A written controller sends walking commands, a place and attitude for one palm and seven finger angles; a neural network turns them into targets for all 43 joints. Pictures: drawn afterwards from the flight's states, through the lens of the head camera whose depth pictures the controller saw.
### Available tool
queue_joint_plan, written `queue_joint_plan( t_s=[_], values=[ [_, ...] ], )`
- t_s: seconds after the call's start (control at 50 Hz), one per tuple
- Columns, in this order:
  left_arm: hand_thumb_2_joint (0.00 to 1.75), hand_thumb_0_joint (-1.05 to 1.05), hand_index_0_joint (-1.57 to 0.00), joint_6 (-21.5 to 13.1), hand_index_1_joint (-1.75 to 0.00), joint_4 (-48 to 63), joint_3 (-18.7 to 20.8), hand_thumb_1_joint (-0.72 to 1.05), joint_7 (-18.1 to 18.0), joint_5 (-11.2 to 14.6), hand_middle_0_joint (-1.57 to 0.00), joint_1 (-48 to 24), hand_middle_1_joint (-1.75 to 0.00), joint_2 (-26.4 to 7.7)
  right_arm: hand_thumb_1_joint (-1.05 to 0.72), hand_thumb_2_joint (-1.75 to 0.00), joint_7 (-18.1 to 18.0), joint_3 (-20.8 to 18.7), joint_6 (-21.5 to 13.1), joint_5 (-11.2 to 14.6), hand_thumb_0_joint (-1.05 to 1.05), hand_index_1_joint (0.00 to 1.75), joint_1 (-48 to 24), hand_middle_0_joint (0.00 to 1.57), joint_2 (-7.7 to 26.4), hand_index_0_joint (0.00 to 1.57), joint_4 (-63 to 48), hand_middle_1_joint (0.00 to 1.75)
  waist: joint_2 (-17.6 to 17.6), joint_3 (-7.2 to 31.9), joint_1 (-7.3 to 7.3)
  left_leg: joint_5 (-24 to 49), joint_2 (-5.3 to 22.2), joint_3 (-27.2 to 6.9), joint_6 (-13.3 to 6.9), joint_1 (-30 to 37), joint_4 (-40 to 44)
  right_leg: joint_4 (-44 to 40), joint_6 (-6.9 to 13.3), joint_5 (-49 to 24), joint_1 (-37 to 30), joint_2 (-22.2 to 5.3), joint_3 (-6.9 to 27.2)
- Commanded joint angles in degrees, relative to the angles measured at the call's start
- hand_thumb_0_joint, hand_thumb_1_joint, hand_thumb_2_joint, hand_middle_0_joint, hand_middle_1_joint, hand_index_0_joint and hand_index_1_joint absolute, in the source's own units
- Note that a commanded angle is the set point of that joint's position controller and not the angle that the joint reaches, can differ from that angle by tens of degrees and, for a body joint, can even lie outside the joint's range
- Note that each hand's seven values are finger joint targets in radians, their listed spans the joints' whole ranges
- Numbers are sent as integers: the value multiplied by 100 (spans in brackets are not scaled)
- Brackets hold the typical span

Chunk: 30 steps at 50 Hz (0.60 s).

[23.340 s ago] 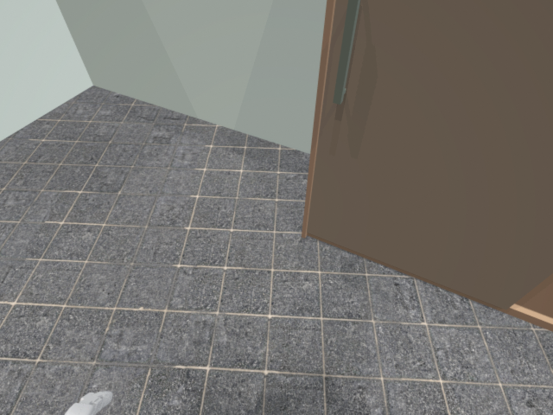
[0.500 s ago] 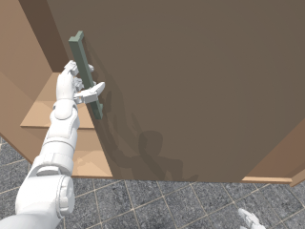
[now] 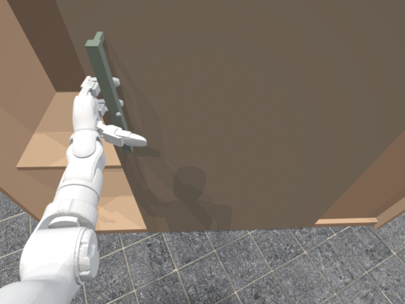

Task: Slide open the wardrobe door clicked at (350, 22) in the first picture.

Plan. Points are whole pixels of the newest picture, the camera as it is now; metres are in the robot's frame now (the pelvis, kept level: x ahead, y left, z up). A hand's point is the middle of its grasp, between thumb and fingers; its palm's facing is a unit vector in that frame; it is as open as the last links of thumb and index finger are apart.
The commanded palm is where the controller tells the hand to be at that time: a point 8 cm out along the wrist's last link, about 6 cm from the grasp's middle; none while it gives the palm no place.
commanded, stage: slip the hand off the handle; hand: left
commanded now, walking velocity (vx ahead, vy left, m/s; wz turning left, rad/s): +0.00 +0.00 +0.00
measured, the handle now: (116, 101) +0.50 +0.18 +0.12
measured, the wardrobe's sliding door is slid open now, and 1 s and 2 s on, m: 0.42 0.42 0.42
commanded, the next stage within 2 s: draw the hand back to the body in 1.24 s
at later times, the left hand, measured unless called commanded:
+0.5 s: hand (83, 116) +0.45 +0.23 +0.13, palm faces +0.23 -0.97 -0.12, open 14.6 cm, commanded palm +0.41 +0.28 +0.13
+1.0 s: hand (68, 150) +0.36 +0.24 +0.13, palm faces +0.26 -0.96 -0.12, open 14.7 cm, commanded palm +0.33 +0.28 +0.13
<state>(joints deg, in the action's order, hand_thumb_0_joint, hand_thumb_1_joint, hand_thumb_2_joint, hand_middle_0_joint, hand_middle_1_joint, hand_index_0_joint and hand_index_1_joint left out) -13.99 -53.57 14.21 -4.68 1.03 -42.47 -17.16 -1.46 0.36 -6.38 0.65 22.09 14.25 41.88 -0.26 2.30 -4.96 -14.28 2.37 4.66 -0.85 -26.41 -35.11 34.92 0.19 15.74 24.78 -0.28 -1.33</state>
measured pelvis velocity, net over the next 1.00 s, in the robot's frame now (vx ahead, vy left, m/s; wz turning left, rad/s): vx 0.02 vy -0.01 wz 0.03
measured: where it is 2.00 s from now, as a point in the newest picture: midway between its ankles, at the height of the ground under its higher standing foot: outside the picture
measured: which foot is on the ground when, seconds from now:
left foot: down 0.00-1.00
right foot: down 0.00-1.00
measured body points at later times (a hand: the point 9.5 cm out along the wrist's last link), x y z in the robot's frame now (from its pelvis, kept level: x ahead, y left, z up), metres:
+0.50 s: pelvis +0.02 +0.01 +0.00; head +0.05 +0.01 +0.45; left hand +0.43 +0.28 +0.14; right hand +0.11 -0.26 -0.11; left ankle +0.04 +0.11 -0.73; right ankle +0.02 -0.12 -0.73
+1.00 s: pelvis +0.02 -0.01 +0.00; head +0.03 -0.02 +0.45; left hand +0.34 +0.29 +0.14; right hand +0.18 -0.25 -0.09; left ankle +0.04 +0.11 -0.73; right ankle +0.02 -0.12 -0.73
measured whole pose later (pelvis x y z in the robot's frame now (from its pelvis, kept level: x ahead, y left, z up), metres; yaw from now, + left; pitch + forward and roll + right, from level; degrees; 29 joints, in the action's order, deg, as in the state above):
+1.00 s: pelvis +0.02 -0.01 +0.00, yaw +2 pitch +3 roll +0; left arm -6.0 -22.2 16.0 4.2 8.3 -15.1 -18.6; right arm -4.1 1.2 -4.8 2.9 15.0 14.8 36.5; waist -1.8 3.4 0.9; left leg -16.4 2.3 2.6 0.1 -21.3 -35.0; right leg 34.3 0.9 18.4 18.6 -0.2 -3.3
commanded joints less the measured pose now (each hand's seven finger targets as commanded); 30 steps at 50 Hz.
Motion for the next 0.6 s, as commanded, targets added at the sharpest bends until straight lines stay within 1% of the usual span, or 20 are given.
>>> queue_joint_plan(
  t_s=[0.0, 0.02, 0.04, 0.06, 0.08, 0.12, 0.14, 0.16, 0.18, 0.24, 0.26, 0.3, 0.34, 0.36, 0.38, 0.42, 0.48, 0.52, 0.54, 0.58],
  values=[
    [20, 0, -25, -265, -115, 1322, 295, -55, -187, -107, -25, -2632, -115, -1445, -90, -90, -44, -342, -209, -8, 0, 30, 8, 20, 929, 20, -701, 30, -19, 1780, 143, 596, -111, -370, -124, 1133, 404, -465, 76, -691, -221, 129, -10],
    [20, 0, -25, -235, -115, 1342, 319, -55, -194, -110, -25, -2568, -115, -1429, -90, -90, -40, -346, -187, -2, 0, 30, -4, 20, 909, 20, -720, 30, -139, 1807, 178, 660, -115, -348, -118, 1166, 375, -457, 81, -749, -215, 125, -4],
    [20, 0, -25, -202, -115, 1250, 490, -55, -205, -136, -25, -2497, -115, -1655, -90, -90, -56, -335, -146, -4, 0, 30, 6, 20, 936, 20, -725, 30, -60, 1742, 210, 656, -105, -401, -118, 1105, 374, -446, 94, -736, -247, 125, -17],
    [20, 0, -25, -193, -115, 1326, 467, -55, -190, -114, -25, -2557, -115, -1618, -90, -90, -55, -329, -128, 5, 0, 30, -10, 20, 924, 20, -749, 30, 57, 1793, 168, 708, -102, -396, -121, 1121, 375, -430, 76, -801, -267, 126, -28],
    [20, 0, -25, -177, -115, 1350, 450, -55, -162, -85, -25, -2400, -115, -1561, -90, -90, -64, -331, -110, 20, 0, 30, -60, 20, 902, 20, -802, 30, 31, 1805, 228, 711, -104, -374, -111, 1130, 369, -430, 81, -812, -294, 128, -15],
    [20, 0, -25, -143, -115, 1444, 414, -55, -136, -57, -25, -2355, -115, -1511, -90, -90, -69, -310, -83, 33, 0, 30, -115, 20, 891, 20, -866, 30, -31, 1821, 251, 771, -109, -373, -100, 1146, 357, -411, 93, -875, -311, 125, -23],
    [20, 0, -25, -147, -115, 1421, 504, -55, -133, -79, -25, -2356, -115, -1650, -90, -90, -87, -310, -62, 28, 0, 30, -101, 20, 909, 20, -871, 30, 21, 1778, 232, 767, -101, -416, -110, 1120, 347, -409, 95, -849, -304, 127, -35],
    [20, 0, -25, -148, -115, 1448, 403, -55, -98, -81, -25, -2461, -115, -1587, -90, -90, -87, -285, -50, 36, 0, 30, -128, 20, 903, 20, -883, 30, -78, 1765, 209, 744, -99, -414, -105, 1147, 354, -408, 92, -844, -249, 122, -22],
    [20, 0, -25, -157, -115, 1484, 462, -55, -71, -69, -25, -2448, -115, -1640, -90, -90, -94, -303, -39, 41, 0, 30, -126, 20, 906, 20, -894, 30, 10, 1802, 209, 771, -97, -410, -111, 1163, 330, -399, 88, -879, -267, 130, -23],
    [20, 0, -25, -229, -115, 1634, 370, -55, 107, -18, -25, -2513, -115, -1624, -90, -90, -117, -312, -27, 57, 0, 30, -132, 20, 925, 20, -914, 30, -6, 1902, 144, 913, -99, -428, -128, 1297, 255, -404, 91, -993, -265, 138, -10],
    [20, 0, -25, -251, -115, 1661, 459, -55, 177, -1, -25, -2472, -115, -1766, -90, -90, -132, -317, -16, 73, 0, 30, -140, 20, 938, 20, -897, 30, -169, 1983, 181, 970, -97, -432, -110, 1337, 244, -377, 100, -1036, -264, 130, 5],
    [20, 0, -25, -245, -115, 1609, 132, -55, 338, 50, -25, -2519, -115, -1427, -90, -90, -133, -300, -14, 101, 0, 30, -156, 20, 911, 20, -889, 30, -247, 1839, 88, 919, -92, -467, -94, 1398, 236, -392, 100, -949, -86, 143, -29],
    [20, 0, -25, -247, -115, 1613, 50, -55, 461, 91, -25, -2581, -115, -1381, -90, -90, -147, -315, -9, 117, 0, 30, -118, 20, 936, 20, -854, 30, -415, 1811, 51, 958, -76, -541, -82, 1517, 210, -389, 122, -886, 54, 156, -56],
    [20, 0, -25, -255, -115, 1724, -1, -55, 517, 134, -25, -2699, -115, -1346, -90, -90, -142, -325, -17, 122, 0, 30, -90, 20, 955, 20, -828, 30, -418, 1958, 19, 1068, -79, -587, -77, 1653, 185, -372, 121, -953, 88, 160, -64],
    [20, 0, -25, -230, -115, 1677, 105, -55, 561, 189, -25, -2492, -115, -1400, -90, -90, -144, -347, -14, 128, 0, 30, -74, 20, 962, 20, -824, 30, -456, 2040, 88, 1150, -75, -594, -61, 1710, 163, -361, 128, -988, 74, 167, -65],
    [20, 0, -25, -186, -115, 1595, 110, -55, 650, 251, -25, -2472, -115, -1434, -90, -90, -150, -330, 4, 135, 0, 30, -60, 20, 980, 20, -798, 30, -316, 1921, 66, 1087, -82, -617, -60, 1597, 176, -377, 123, -952, 76, 173, -86],
    [20, 0, -25, -175, -115, 1604, 372, -55, 716, 276, -25, -2220, -115, -1715, -90, -90, -155, -335, 43, 137, 0, 30, -30, 20, 1001, 20, -820, 30, -195, 1967, 173, 1207, -104, -587, -87, 1477, 156, -344, 128, -1104, -102, 174, -86],
    [20, 0, -25, -189, -115, 1801, 254, -55, 762, 264, -25, -2290, -115, -1639, -90, -90, -149, -318, 60, 149, 0, 30, -78, 20, 973, 20, -862, 30, -426, 1940, 167, 1229, -126, -573, -82, 1482, 141, -332, 133, -1125, -72, 168, -71],
    [20, 0, -25, -196, -115, 1853, 297, -55, 761, 279, -25, -2072, -115, -1623, -90, -90, -144, -338, 67, 133, 0, 30, -42, 20, 968, 20, -869, 30, -312, 1995, 201, 1380, -117, -582, -94, 1511, 110, -314, 137, -1232, -153, 182, -91],
    [20, 0, -25, -175, -115, 2182, 399, -55, 797, 391, -25, -1431, -115, -1586, -90, -90, -110, -355, 65, 147, 0, 30, -92, 20, 958, 20, -980, 30, -283, 2214, 374, 1641, -106, -558, -76, 1599, 115, -265, 141, -1420, -346, 194, -104]
  ],
)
